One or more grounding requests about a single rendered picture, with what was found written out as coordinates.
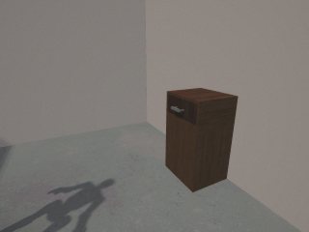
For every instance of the cabinet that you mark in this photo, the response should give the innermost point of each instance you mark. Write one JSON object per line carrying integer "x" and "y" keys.
{"x": 199, "y": 154}

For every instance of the drawer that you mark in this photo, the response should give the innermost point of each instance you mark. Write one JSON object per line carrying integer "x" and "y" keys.
{"x": 189, "y": 108}

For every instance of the handle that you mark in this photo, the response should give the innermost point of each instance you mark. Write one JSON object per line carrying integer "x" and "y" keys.
{"x": 176, "y": 109}

